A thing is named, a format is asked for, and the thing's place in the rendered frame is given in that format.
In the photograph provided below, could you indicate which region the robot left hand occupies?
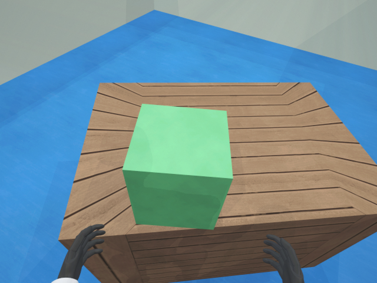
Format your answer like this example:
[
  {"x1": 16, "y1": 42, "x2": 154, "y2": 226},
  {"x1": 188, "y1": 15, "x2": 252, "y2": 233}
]
[{"x1": 57, "y1": 224, "x2": 105, "y2": 280}]

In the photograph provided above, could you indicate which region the robot right hand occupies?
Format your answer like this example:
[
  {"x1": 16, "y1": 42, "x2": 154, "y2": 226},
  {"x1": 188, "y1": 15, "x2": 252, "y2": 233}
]
[{"x1": 263, "y1": 234, "x2": 305, "y2": 283}]

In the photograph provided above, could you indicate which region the carton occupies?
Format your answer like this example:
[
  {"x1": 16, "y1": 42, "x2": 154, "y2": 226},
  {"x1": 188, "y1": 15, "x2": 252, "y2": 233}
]
[{"x1": 123, "y1": 104, "x2": 233, "y2": 230}]

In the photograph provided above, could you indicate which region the pedestal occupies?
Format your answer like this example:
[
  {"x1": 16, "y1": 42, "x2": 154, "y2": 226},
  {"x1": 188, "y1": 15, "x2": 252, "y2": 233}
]
[{"x1": 58, "y1": 83, "x2": 377, "y2": 283}]

